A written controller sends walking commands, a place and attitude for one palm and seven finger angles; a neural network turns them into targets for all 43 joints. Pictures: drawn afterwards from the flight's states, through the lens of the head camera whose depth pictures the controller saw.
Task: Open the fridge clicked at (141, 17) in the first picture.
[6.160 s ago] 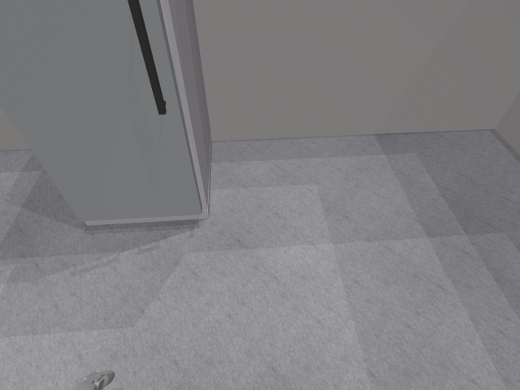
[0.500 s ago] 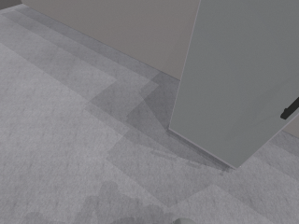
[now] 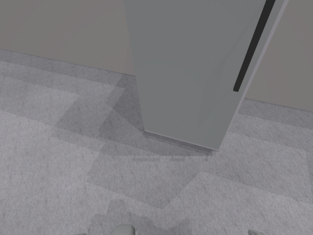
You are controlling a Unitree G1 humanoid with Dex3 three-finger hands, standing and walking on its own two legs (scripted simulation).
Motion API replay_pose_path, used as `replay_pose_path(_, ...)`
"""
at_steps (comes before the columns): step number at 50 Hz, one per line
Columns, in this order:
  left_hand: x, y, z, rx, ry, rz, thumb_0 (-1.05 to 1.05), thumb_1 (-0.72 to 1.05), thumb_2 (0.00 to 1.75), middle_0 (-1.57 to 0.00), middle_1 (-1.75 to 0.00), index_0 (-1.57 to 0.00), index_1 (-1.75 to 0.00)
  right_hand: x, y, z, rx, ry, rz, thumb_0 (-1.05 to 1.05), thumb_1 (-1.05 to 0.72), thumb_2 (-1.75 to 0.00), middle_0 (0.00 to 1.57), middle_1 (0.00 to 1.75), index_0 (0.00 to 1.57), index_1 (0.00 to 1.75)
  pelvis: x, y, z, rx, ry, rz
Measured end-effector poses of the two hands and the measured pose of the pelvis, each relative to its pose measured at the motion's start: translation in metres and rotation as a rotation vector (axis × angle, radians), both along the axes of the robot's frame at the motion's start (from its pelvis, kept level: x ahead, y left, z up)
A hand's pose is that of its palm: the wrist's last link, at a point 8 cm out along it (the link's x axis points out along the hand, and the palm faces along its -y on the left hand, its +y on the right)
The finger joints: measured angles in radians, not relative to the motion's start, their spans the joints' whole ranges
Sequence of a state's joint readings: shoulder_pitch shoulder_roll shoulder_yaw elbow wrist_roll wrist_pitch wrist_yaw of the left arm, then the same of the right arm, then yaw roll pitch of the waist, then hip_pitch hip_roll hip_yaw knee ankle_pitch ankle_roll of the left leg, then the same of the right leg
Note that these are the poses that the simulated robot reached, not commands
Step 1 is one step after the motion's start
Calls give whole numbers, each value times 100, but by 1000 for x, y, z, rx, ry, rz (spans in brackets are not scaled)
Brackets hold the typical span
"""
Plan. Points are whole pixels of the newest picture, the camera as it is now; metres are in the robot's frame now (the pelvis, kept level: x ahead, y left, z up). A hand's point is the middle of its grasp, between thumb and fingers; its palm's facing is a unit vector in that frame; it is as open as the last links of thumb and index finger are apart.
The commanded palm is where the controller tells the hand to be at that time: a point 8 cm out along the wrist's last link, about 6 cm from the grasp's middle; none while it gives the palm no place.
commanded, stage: turn to face it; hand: right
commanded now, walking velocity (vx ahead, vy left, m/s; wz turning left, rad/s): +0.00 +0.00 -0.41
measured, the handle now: (250, 50) +0.71 -0.29 +0.08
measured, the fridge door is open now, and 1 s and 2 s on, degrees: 0 0 0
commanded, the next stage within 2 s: take the last steps up to it in 0.32 s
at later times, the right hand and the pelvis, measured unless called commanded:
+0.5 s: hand out of the picture -0.01 -0.15 -0.15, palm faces +0.25 +0.93 -0.27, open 7.4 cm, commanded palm none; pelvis -0.03 +0.05 +0.00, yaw -13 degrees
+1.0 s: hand out of the picture -0.01 -0.20 -0.18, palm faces +0.28 +0.95 -0.16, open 7.4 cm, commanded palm none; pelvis +0.03 -0.02 +0.00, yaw -13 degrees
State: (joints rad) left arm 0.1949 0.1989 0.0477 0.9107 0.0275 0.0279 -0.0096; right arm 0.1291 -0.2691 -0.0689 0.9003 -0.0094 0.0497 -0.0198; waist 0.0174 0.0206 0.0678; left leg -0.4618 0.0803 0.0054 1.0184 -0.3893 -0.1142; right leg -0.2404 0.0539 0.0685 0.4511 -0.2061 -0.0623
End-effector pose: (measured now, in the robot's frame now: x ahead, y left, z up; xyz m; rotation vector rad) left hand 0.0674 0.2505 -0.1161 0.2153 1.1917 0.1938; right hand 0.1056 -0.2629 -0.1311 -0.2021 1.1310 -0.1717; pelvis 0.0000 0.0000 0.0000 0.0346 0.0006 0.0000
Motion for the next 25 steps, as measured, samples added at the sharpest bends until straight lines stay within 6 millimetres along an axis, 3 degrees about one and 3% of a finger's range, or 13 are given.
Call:
replay_pose_path(6, -22, 10, -16, -35, 60, -6, 0, 90, 90, -20, -30, -21, -30, 12, 21, 12, -13, -68, -10, 1, -91, -90, 20, 30, 20, 29, -6, 15, -3, -17, -2, -59)
replay_pose_path(11, -35, 30, -39, -75, 104, -20, 0, 91, 90, -20, -30, -21, -30, 0, 44, 16, -42, -107, -32, 1, -91, -90, 20, 30, 20, 30, -11, 37, -12, -46, 2, -96)
replay_pose_path(19, -29, 52, -40, -87, 139, -88, 0, 91, 90, -20, -30, -20, -30, -73, 68, 21, -45, -20, -146, 1, -91, -90, 20, 30, 20, 30, -20, 55, -4, -66, -30, -182)
replay_pose_path(25, -15, 49, -35, -60, 153, -165, 0, 91, 90, -20, -30, -20, -30, -133, 75, 10, -11, 61, -247, 1, -91, -90, 20, 30, 20, 30, -26, 54, -2, -66, -31, -232)
